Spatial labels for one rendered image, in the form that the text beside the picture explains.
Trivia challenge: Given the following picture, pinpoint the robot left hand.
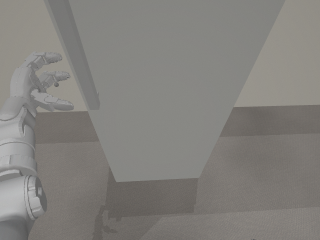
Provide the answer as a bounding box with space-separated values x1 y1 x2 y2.
10 51 74 112

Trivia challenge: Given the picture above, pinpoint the fridge door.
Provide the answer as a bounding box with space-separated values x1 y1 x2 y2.
44 0 286 182

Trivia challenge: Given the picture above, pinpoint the left robot upper arm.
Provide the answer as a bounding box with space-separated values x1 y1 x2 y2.
0 175 47 240

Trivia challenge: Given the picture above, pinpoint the left robot forearm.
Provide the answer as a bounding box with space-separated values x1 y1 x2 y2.
0 96 38 182

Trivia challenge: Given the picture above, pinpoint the handle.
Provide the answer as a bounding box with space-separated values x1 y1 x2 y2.
48 0 100 110

